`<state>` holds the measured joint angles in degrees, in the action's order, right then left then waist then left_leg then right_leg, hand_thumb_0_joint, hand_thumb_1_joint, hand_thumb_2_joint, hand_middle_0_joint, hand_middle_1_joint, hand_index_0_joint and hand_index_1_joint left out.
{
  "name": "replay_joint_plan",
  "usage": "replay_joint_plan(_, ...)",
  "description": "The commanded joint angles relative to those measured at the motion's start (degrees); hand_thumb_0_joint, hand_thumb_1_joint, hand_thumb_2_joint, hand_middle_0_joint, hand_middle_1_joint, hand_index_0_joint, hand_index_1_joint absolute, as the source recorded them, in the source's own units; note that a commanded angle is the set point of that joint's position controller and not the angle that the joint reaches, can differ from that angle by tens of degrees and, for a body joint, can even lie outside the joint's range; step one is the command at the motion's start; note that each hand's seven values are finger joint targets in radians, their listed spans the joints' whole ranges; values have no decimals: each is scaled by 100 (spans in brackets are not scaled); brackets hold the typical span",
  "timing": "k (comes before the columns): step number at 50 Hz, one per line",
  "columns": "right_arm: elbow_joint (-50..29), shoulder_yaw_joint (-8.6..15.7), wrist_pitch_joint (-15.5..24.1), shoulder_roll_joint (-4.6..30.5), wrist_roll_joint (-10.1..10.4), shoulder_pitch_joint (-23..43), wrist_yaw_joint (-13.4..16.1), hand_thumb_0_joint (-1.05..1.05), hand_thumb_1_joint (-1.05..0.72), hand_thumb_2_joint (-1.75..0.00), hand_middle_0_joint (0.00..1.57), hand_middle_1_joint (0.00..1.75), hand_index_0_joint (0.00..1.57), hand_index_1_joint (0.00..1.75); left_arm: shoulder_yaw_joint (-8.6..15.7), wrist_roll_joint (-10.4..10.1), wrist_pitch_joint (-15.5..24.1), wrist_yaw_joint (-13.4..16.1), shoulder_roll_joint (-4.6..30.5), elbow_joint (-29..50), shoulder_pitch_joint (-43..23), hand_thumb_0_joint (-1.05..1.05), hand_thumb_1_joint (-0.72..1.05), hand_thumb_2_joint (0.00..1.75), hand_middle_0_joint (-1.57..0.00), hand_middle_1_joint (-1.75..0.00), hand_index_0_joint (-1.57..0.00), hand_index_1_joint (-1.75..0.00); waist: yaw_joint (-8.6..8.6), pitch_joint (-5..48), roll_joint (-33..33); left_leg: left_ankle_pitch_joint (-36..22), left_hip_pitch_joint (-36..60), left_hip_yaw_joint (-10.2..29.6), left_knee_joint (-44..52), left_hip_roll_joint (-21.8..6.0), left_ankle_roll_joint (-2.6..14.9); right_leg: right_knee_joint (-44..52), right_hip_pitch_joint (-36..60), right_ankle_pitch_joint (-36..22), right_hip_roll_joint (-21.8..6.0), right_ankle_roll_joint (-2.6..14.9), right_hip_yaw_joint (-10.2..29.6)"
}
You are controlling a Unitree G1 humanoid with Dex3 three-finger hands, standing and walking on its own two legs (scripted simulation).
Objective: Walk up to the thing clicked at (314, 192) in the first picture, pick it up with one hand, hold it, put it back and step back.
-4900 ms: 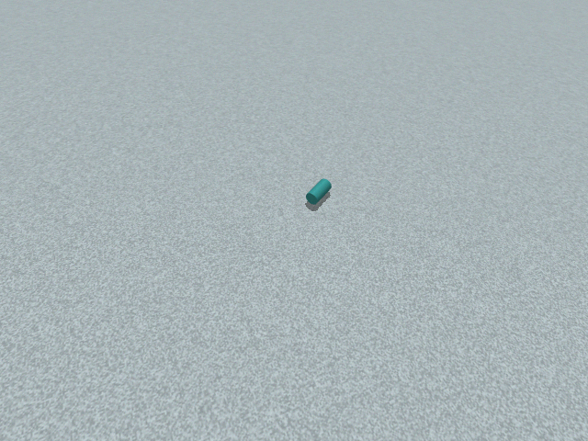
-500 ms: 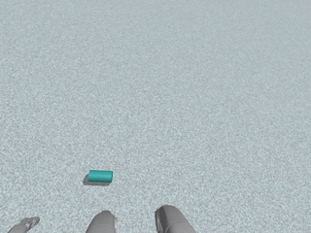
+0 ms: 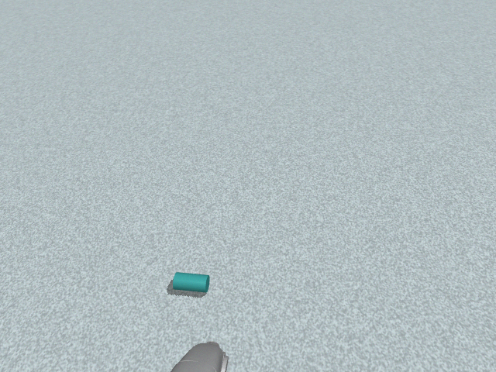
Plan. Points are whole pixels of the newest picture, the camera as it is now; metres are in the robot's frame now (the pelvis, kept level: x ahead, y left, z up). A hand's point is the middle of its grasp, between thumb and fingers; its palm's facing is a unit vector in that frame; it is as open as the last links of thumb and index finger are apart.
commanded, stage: walk up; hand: left
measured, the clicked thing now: (191, 282) +0.47 +0.29 -0.72
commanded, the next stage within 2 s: stand in 1.56 s
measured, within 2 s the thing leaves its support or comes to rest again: neither
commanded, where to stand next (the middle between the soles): +0.08 +0.07 m, yaw -1 degrees
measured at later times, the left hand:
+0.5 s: hand out of the picture +0.07 +0.33 -0.16, palm faces -0.02 -0.92 -0.39, open 7.4 cm
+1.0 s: hand out of the picture +0.10 +0.32 -0.13, palm faces -0.04 -0.93 -0.36, open 7.4 cm
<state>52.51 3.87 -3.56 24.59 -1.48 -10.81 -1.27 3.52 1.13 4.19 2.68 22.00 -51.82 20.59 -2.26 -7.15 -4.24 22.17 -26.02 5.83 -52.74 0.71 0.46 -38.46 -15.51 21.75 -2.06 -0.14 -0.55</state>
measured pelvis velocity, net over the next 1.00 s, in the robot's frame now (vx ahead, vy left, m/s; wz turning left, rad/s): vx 0.01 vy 0.06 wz -0.01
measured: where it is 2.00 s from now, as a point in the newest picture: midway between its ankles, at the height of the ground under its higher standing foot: outside the picture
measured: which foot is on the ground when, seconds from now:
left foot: up 0.00-0.10, down 0.12-1.00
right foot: down 0.00-1.00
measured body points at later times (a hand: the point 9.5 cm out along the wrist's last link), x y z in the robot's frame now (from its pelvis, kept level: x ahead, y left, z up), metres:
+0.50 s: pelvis +0.00 +0.06 -0.01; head +0.02 +0.07 +0.44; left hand +0.07 +0.38 -0.13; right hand +0.11 -0.25 -0.12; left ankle +0.02 +0.16 -0.72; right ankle +0.03 -0.09 -0.72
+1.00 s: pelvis +0.01 +0.06 +0.02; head +0.01 +0.06 +0.47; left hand +0.10 +0.36 -0.11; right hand +0.11 -0.24 -0.11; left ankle +0.02 +0.16 -0.72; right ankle +0.03 -0.09 -0.72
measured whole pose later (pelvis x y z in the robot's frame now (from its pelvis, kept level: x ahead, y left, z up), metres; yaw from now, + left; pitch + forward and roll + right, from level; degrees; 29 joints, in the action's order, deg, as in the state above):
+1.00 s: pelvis +0.01 +0.06 +0.02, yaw -1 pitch -3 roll +0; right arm 64.0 1.3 -0.8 20.4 0.3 -2.2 -1.4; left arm -1.0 0.1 1.6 0.2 21.0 -64.9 3.8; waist 0.0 -3.8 0.0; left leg 11.4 -8.7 -1.8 -23.0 0.7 1.1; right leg -23.0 -9.7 10.5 -2.0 -2.2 1.9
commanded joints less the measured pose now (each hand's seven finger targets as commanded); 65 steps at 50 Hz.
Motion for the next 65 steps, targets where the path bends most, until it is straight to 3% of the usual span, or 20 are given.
replay_joint_plan(1, -722, 267, 231, 794, -30, 447, -18, 0, -90, -90, 20, 30, 20, 30, 421, -36, 74, 144, 1694, 404, 419, 0, 90, 90, -20, -30, -20, -30, -111, 665, 1555, 244, -349, -398, 704, -209, 122, 579, 1106, -4344, -1474, 1046, 1381)
replay_joint_plan(3, -649, 286, 273, 739, 9, 291, -40, 0, -90, -90, 20, 30, 20, 30, 371, -65, 49, 128, 1779, 513, 108, 0, 90, 90, -20, -30, -20, -30, 67, 757, 1567, -43, 400, -592, 1307, -128, 199, 371, 586, -3988, -1332, 1017, 1129)
replay_joint_plan(5, -437, 347, 349, 826, 4, -156, -28, 0, -90, -90, 20, 30, 20, 30, 262, -119, 2, 112, 1677, 569, -110, 0, 90, 90, -20, -30, -20, -30, 364, 954, 1260, -835, 1678, -705, 2288, 58, 369, -275, -172, -3352, -913, 672, 613)
replay_joint_plan(6, -368, 445, 378, 1130, -55, -439, 17, 0, -90, -90, 20, 30, 20, 30, 156, -131, -6, 99, 1400, 610, -22, 0, 90, 90, -20, -30, -20, -30, 550, 1284, 505, -1314, 2660, 124, 2385, -394, 634, -1173, -1005, -2778, -611, 379, 354)
replay_joint_plan(7, -504, 523, 387, 1545, 2, -315, 45, 0, -90, -90, 20, 30, 20, 30, 74, -191, -20, 114, 1154, 658, -107, 0, 90, 90, -20, -30, -20, -30, 574, 1430, -683, -1514, 2696, 1719, 2603, -1643, 1282, -1909, -1720, -381, 85, 70, -318)
replay_joint_plan(8, -490, 536, 369, 1592, 104, -321, 26, 0, -90, -90, 20, 30, 20, 30, 144, -107, -66, 179, 1443, 553, -412, 0, 90, 90, -20, -30, -20, -30, 710, 1269, -641, -1484, 2004, 2159, 2797, -2155, 1848, -2150, -1527, 1611, 0, 116, 39)
replay_joint_plan(10, -593, 361, 343, 1174, 81, 102, 68, 0, -90, -90, 20, 30, 20, 30, 137, -131, -102, 122, 1406, 389, -336, 0, 90, 90, -20, -30, -20, -30, 413, 760, -107, -1514, 1442, 1224, 2654, -1585, 1537, -2035, -1379, 1488, -124, 141, 278)
replay_joint_plan(14, -576, 213, 326, 1112, 105, 810, 97, 0, -90, -90, 20, 30, 20, 30, 120, -129, -4, 22, 1187, -24, 107, 0, 90, 90, -20, -30, -20, -30, 22, 677, -533, -1799, 554, 468, 2145, -1060, 999, 53, 31, -182, 95, 74, -279)
replay_joint_plan(16, -519, 73, 291, 764, 185, 777, 87, 0, -90, -90, 20, 30, 20, 30, 162, -24, 32, 32, 1274, -113, 31, 0, 90, 90, -20, -30, -20, -30, -80, 737, -186, -1397, 121, 316, 1782, -898, 599, 817, 707, -898, 52, 165, 83)
replay_joint_plan(17, -516, 4, 284, 573, 230, 732, 73, 0, -90, -90, 20, 30, 20, 30, 205, 50, 72, 47, 1553, -55, -106, 0, 90, 90, -20, -30, -20, -30, -65, 718, 469, -1028, -347, 196, 1287, -624, 306, 1277, 916, -829, -723, 422, 1387)
replay_joint_plan(18, -429, 45, 254, 653, 203, 756, 103, 0, -90, -90, 20, 30, 20, 30, 234, 11, 62, 30, 1959, -33, -389, 0, 90, 90, -20, -30, -20, -30, 23, 693, 1013, 250, 186, -231, 735, -132, 176, 1771, -41, -208, -1698, 1095, 2533)
replay_joint_plan(19, -248, 139, 239, 815, 143, 627, 120, 0, -90, -90, 20, 30, 20, 30, 222, 20, 55, 17, 2002, 114, -1034, 0, 90, 90, -20, -30, -20, -30, 260, 485, 1034, 627, 719, -223, 388, -284, 118, 1728, -720, -121, -1934, 1372, 2629)
replay_joint_plan(21, 25, 131, 311, 794, 183, 328, 82, 0, -90, -90, 20, 30, 20, 30, 85, -6, 12, -19, 1659, 128, -1477, 0, 90, 90, -20, -30, -20, -30, 490, 415, 781, 69, 1298, -232, 1450, -338, 199, 1370, -1069, -266, -1325, 883, 1588)
replay_joint_plan(23, 85, 170, 409, 1056, 86, 488, 73, 0, -90, -90, 20, 30, 20, 30, -47, -85, -83, -69, 1176, 0, -1341, 0, 90, 90, -20, -30, -20, -30, 328, 439, -5, 29, 1152, 1184, 3051, -1040, 584, 155, -917, -468, -150, 164, 306)
replay_joint_plan(24, 50, 163, 427, 1193, 93, 657, 53, 0, -90, -90, 20, 30, 20, 30, 3, -97, -132, -71, 1293, -159, -1133, 0, 90, 90, -20, -30, -20, -30, 171, 397, 2, 417, 694, 1629, 3312, -1464, 902, -100, -549, 283, 122, 97, 75)
replay_joint_plan(26, 63, 119, 467, 1134, 62, 847, 52, 0, -90, -90, 20, 30, 20, 30, 0, -99, -130, -96, 1231, -305, -1005, 0, 90, 90, -20, -30, -20, -30, 50, 432, 7, -444, 724, 1368, 3181, -1411, 937, 49, -239, 320, 81, 133, 172)
replay_joint_plan(29, 181, 24, 483, 919, 126, 975, 71, 0, -90, -90, 20, 30, 20, 30, -41, -150, -52, -95, 1209, -480, -1102, 0, 90, 90, -20, -30, -20, -30, 17, 844, -240, -1868, 948, 453, 2764, -965, 433, 873, 537, -1322, -122, 172, 382)
replay_joint_plan(34, 426, 26, 453, 924, 161, 937, 111, 0, -90, -90, 20, 30, 20, 30, -131, -172, -87, -91, 1288, -580, -1494, 0, 90, 90, -20, -30, -20, -30, 139, 1137, 109, -2278, 1608, 87, 2821, -785, 296, 1059, 612, -2171, -365, 166, 489)
replay_joint_plan(51, 877, 6, 390, 807, 128, 1129, 37, 0, -90, -90, 20, 30, 20, 30, -174, -68, -133, -166, 1178, -1049, -1942, 0, 90, 90, -20, -30, -20, -30, 234, 685, 448, -801, 1806, -63, 3692, -693, 131, 2166, 460, -1221, -506, 107, 698)
replay_joint_plan(65, 893, 10, 406, 770, 108, 955, 43, 0, -90, -90, 20, 30, 20, 30, -126, -49, -124, -167, 1125, -1043, -1851, 0, 90, 90, -20, -30, -20, -30, 224, 840, 434, -1236, 1961, -104, 3664, -692, 127, 2195, 580, -1519, -526, 87, 673)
